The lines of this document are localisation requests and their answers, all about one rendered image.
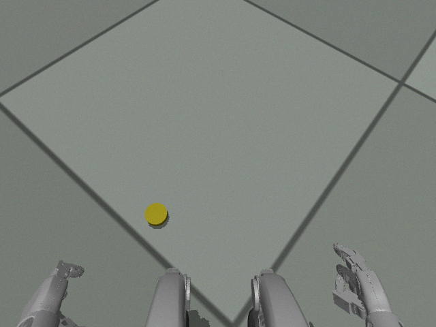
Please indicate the right robot hand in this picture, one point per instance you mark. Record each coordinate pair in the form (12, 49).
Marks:
(367, 293)

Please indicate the tin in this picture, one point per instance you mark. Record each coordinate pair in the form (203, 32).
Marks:
(156, 214)

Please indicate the left robot hand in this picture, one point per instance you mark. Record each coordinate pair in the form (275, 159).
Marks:
(49, 295)

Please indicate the right robot arm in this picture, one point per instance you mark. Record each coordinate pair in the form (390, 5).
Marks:
(383, 319)

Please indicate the left robot arm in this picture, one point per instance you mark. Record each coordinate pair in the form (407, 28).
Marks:
(40, 319)

